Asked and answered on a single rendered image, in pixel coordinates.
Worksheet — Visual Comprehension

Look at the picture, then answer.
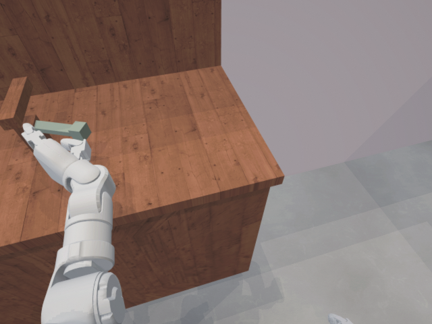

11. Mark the left robot upper arm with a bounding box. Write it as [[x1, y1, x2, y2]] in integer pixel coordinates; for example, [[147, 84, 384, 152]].
[[43, 271, 126, 324]]

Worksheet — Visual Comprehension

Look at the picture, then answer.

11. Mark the robot left hand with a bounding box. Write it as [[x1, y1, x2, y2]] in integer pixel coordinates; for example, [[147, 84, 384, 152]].
[[21, 123, 91, 186]]

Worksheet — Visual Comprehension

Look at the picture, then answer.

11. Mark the counter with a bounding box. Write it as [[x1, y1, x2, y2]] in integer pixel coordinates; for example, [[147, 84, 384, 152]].
[[0, 0, 285, 324]]

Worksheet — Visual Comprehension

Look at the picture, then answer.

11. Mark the left robot forearm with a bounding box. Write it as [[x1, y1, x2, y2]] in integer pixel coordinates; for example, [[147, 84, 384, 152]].
[[41, 159, 116, 324]]

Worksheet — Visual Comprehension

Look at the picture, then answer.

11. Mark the tap lever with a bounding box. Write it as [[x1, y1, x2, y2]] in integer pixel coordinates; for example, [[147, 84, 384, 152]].
[[34, 120, 91, 141]]

